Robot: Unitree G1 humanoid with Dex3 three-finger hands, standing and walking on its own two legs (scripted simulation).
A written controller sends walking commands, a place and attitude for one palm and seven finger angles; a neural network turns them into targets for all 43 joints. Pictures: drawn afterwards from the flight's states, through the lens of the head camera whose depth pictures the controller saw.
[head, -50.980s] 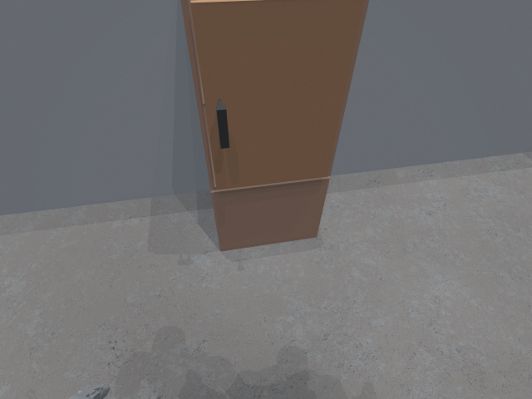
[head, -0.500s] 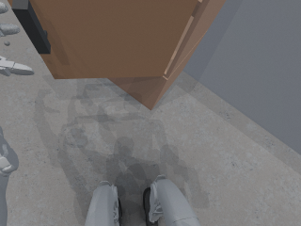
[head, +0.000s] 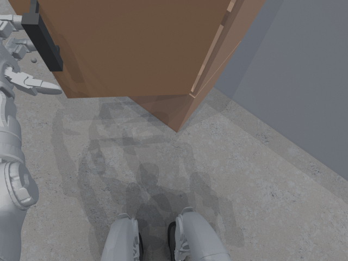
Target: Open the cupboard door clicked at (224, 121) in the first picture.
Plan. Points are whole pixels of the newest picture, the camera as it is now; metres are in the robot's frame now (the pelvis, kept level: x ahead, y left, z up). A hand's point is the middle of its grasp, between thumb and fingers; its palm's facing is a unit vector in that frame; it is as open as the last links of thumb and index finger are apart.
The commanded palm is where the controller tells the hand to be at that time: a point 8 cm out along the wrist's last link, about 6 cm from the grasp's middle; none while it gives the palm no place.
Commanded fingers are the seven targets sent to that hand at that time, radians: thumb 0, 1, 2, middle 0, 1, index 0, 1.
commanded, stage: slide the fingers in behind the handle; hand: left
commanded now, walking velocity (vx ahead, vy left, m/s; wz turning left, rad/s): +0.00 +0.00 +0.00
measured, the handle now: (46, 37) +0.57 +0.23 +0.05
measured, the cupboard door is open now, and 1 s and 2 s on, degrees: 44 43 43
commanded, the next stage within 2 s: close the thumb around the handle in 1.16 s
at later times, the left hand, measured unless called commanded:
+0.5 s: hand (56, 58) +0.53 +0.21 +0.05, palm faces +0.08 -1.00 -0.01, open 13.8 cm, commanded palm +0.51 +0.24 +0.04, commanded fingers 0.00 -0.50 0.30 -0.30 -1.20 -0.30 -1.20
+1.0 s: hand (59, 59) +0.53 +0.20 +0.04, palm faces +0.07 -1.00 -0.01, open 13.9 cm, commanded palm +0.51 +0.23 +0.04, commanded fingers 0.00 -0.50 0.30 -0.30 -1.20 -0.30 -1.20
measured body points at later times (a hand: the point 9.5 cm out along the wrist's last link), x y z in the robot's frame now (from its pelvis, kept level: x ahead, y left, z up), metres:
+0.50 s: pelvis +0.00 -0.01 +0.00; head +0.17 +0.02 +0.41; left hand +0.52 +0.26 +0.05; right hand +0.01 -0.28 -0.10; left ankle +0.01 +0.06 -0.63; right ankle +0.03 -0.12 -0.63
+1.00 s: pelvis +0.00 -0.01 +0.00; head +0.17 +0.03 +0.41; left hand +0.52 +0.26 +0.05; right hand +0.00 -0.28 -0.10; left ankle +0.01 +0.06 -0.63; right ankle +0.03 -0.12 -0.63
